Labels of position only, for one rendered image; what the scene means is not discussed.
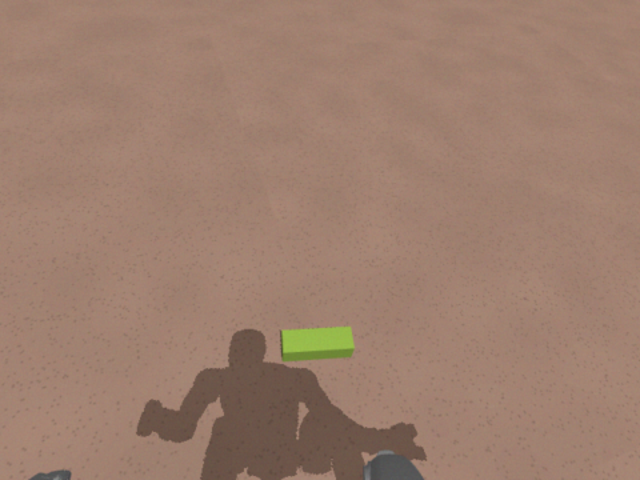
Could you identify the carton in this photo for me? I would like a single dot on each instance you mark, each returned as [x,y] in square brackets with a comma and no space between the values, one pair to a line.
[317,343]

